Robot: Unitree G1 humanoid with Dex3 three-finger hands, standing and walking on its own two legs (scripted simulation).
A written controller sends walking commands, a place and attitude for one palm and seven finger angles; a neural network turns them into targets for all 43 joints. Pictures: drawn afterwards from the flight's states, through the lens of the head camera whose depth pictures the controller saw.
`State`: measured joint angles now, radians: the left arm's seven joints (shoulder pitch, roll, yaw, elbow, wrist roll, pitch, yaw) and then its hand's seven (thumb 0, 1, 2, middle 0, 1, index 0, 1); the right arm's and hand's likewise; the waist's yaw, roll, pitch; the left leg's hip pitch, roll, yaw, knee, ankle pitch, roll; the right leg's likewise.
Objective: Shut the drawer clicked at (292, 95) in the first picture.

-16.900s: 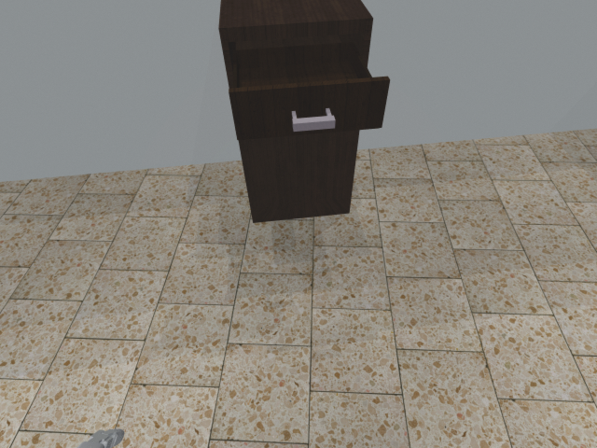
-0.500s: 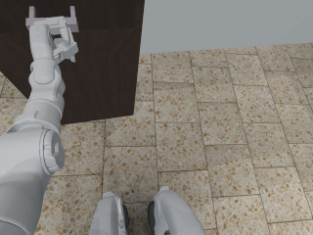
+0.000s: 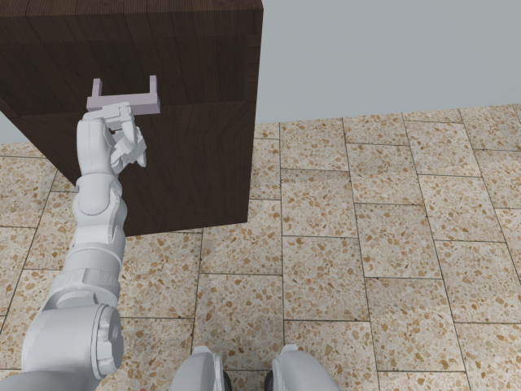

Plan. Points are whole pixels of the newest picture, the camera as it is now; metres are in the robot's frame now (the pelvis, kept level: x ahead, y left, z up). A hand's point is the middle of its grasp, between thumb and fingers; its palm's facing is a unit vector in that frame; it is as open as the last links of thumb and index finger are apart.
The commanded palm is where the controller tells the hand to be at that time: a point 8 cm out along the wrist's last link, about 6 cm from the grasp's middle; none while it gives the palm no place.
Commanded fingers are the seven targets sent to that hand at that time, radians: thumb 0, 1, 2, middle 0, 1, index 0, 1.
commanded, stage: draw the hand back to the body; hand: left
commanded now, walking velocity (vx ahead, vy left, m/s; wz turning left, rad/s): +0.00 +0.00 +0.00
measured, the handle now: (125, 94) +0.58 +0.19 +0.04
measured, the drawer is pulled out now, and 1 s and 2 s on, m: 0.00 0.00 0.00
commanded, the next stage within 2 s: step back with the hand held close in 1.24 s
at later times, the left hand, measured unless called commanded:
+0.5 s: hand (60, 230) +0.31 +0.19 +0.13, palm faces +0.15 -0.97 -0.20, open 3.2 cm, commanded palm +0.27 +0.25 +0.16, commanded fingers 0.00 0.90 0.90 -1.40 -1.60 -1.40 -1.60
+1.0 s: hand out of the picture +0.20 +0.24 +0.23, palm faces +0.37 -0.86 -0.37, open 3.2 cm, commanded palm +0.14 +0.29 +0.25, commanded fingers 0.00 0.90 0.90 -1.40 -1.60 -1.40 -1.60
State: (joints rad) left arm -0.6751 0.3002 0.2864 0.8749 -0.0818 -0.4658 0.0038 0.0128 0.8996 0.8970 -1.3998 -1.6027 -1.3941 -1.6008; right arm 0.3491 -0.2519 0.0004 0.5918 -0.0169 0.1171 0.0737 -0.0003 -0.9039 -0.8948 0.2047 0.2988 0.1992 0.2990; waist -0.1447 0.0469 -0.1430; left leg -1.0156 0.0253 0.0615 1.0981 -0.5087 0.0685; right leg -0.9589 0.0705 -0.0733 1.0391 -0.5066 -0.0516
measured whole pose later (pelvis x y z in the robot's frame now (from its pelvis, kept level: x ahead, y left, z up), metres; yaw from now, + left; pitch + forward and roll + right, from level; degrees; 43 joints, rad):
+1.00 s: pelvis +0.01 +0.00 +0.09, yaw +3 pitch -3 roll -1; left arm 0.48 0.33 0.23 -0.40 -0.09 -0.07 0.09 0.01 0.90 0.90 -1.40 -1.60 -1.40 -1.60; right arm 0.20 -0.24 0.04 0.59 0.01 -0.04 -0.05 0.01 -0.90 -0.90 0.21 0.30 0.20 0.30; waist 0.04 0.08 0.00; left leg -0.12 -0.04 0.05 0.42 -0.25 0.07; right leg -0.06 0.04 -0.04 0.37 -0.25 -0.04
